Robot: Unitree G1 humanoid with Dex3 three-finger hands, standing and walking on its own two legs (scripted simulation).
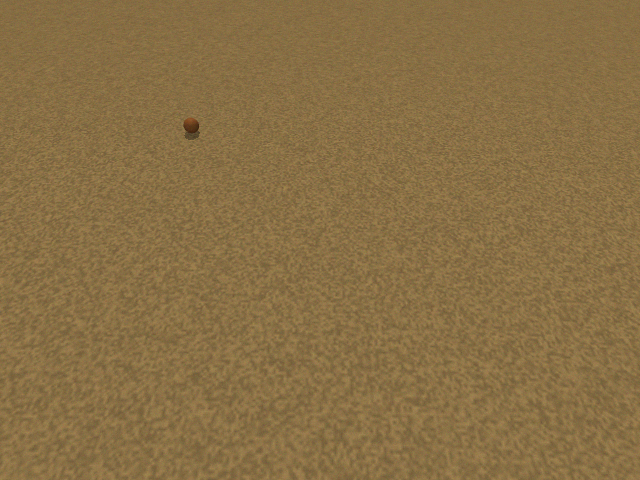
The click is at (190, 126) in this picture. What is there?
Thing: free ball
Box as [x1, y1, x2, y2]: [183, 118, 198, 132]
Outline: 187,118 183,124 184,128 188,132 196,131 198,128 197,121 193,118
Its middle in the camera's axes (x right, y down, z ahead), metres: -0.70 -0.64 +2.14
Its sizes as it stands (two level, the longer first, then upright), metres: 0.081 0.081 0.081
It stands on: the floor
